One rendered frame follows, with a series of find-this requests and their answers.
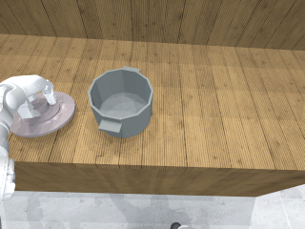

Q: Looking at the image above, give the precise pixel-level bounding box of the robot left upper arm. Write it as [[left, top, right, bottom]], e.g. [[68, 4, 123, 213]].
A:
[[0, 156, 16, 229]]

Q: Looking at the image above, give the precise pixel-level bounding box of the lid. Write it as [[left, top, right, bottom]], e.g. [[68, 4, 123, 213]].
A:
[[10, 91, 76, 137]]

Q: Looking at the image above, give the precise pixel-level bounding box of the left robot hand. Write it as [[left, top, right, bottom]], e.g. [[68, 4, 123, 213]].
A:
[[1, 74, 56, 119]]

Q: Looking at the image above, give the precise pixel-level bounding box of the pot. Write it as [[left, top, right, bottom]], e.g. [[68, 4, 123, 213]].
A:
[[88, 66, 153, 138]]

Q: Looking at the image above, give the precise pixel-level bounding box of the knob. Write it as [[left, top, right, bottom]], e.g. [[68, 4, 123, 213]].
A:
[[31, 98, 50, 113]]

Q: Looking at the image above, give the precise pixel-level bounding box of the table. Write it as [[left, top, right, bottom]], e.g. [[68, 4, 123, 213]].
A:
[[0, 0, 305, 198]]

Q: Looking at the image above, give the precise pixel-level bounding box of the robot left forearm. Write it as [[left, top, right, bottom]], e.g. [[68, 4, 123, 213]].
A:
[[0, 82, 27, 157]]

